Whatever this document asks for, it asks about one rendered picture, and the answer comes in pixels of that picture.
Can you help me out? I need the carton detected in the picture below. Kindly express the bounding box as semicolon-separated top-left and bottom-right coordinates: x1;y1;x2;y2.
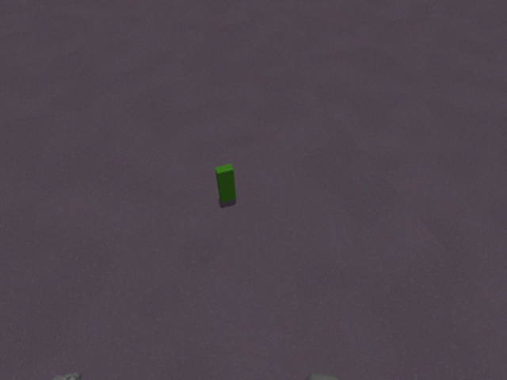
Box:
215;164;236;203

